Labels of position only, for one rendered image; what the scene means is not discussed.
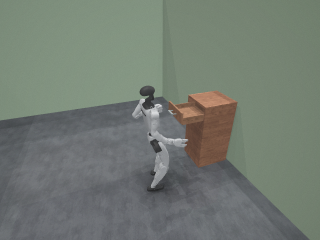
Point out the robot right thigh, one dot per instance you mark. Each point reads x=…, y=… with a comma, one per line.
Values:
x=162, y=152

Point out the robot left hand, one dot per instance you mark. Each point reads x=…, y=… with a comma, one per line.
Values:
x=159, y=107

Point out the handle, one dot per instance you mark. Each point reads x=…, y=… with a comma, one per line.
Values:
x=169, y=111

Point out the robot right hand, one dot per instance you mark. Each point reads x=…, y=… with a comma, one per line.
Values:
x=178, y=142

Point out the humanoid robot head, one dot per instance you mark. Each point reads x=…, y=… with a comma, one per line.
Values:
x=148, y=91

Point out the robot left upper arm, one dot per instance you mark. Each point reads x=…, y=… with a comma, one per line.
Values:
x=137, y=110

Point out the cabinet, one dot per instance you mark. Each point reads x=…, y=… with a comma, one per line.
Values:
x=208, y=140

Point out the robot right upper arm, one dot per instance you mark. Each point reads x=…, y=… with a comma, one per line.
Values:
x=154, y=117

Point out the robot right forearm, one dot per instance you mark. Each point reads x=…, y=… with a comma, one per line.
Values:
x=163, y=139

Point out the drawer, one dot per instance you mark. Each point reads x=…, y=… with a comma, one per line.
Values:
x=187, y=113

